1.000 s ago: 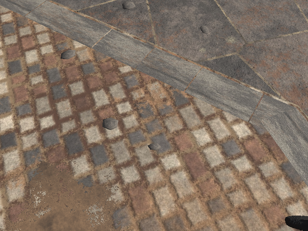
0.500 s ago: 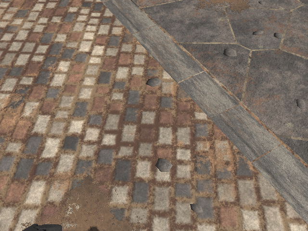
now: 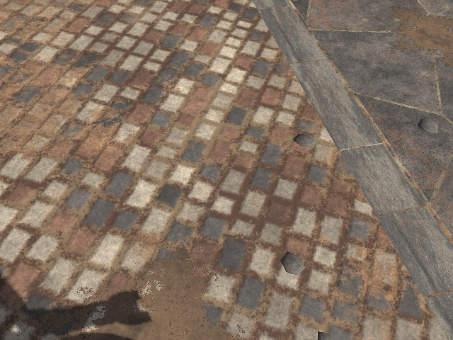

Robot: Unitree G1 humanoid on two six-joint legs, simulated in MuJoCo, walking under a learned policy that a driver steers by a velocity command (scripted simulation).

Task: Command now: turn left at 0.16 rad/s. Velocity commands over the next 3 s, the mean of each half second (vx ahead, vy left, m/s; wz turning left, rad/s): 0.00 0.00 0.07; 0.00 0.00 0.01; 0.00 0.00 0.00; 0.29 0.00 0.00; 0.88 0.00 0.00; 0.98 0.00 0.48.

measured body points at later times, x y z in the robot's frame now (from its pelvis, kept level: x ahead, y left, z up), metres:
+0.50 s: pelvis +0.00 -0.02 +0.00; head +0.01 -0.01 +0.45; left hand +0.10 +0.24 -0.13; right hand +0.11 -0.28 -0.13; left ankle +0.00 +0.10 -0.74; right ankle -0.01 -0.15 -0.74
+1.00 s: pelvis +0.00 -0.02 +0.00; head +0.01 -0.02 +0.45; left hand +0.05 +0.23 -0.15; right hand +0.06 -0.28 -0.15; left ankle +0.00 +0.10 -0.74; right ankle -0.01 -0.15 -0.74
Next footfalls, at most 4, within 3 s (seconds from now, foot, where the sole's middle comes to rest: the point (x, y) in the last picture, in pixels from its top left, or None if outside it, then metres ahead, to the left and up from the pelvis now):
0.16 right None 0.03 -0.15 -0.78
2.40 right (264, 315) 0.56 -0.13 -0.78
2.92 left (199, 191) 1.00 0.09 -0.78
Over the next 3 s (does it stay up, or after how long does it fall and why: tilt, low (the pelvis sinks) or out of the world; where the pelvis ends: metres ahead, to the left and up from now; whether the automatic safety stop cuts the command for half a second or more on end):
stays up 0.85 0.02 -0.04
